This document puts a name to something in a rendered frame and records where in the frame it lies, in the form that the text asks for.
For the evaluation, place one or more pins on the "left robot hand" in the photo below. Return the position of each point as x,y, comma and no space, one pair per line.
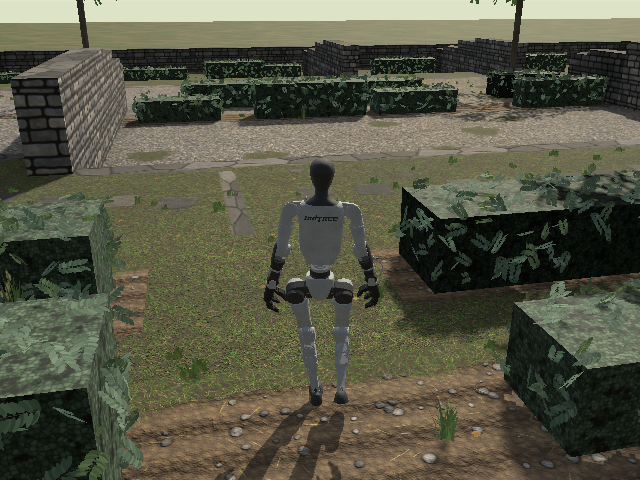
269,295

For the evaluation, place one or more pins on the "robot right upper arm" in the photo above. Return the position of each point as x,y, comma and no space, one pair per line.
352,212

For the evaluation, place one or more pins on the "right robot forearm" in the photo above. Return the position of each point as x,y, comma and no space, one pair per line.
368,268

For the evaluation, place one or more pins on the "robot left upper arm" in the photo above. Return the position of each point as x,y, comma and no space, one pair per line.
289,211

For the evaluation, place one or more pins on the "right robot hand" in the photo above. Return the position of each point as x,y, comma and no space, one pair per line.
374,292

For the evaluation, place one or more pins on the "robot left foot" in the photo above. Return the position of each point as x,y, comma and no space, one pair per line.
316,397

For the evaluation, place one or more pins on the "left robot forearm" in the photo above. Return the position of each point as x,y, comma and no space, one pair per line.
275,269

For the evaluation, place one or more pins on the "right robot thigh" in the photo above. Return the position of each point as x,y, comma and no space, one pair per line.
343,297

